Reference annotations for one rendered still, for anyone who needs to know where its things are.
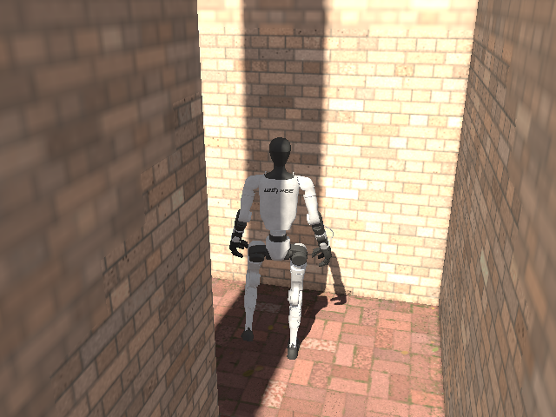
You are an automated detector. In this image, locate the humanoid robot head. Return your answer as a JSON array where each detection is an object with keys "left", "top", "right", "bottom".
[{"left": 264, "top": 137, "right": 295, "bottom": 180}]

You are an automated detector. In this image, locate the robot left thigh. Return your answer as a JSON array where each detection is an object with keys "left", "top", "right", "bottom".
[{"left": 247, "top": 241, "right": 266, "bottom": 288}]

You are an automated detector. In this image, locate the robot left forearm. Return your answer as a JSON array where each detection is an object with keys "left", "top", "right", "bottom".
[{"left": 231, "top": 209, "right": 247, "bottom": 242}]

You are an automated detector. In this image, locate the robot left upper arm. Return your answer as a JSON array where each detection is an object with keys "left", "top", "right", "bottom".
[{"left": 238, "top": 175, "right": 261, "bottom": 222}]

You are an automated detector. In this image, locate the right robot hand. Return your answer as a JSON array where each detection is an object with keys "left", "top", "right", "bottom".
[{"left": 312, "top": 246, "right": 332, "bottom": 267}]

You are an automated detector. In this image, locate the left robot hand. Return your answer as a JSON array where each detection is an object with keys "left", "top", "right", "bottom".
[{"left": 229, "top": 240, "right": 248, "bottom": 258}]

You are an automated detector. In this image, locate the robot right upper arm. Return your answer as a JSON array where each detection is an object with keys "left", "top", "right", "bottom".
[{"left": 297, "top": 175, "right": 320, "bottom": 225}]

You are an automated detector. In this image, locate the robot right forearm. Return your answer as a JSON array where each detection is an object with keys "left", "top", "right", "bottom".
[{"left": 312, "top": 211, "right": 329, "bottom": 249}]

